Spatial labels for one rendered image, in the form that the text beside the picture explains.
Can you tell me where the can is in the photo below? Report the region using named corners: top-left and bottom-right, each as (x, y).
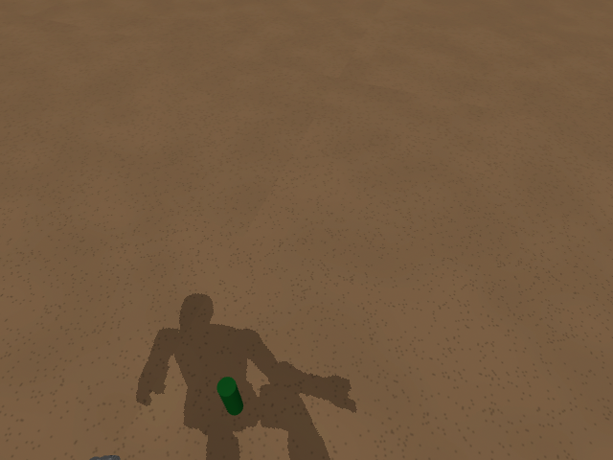
top-left (216, 377), bottom-right (243, 415)

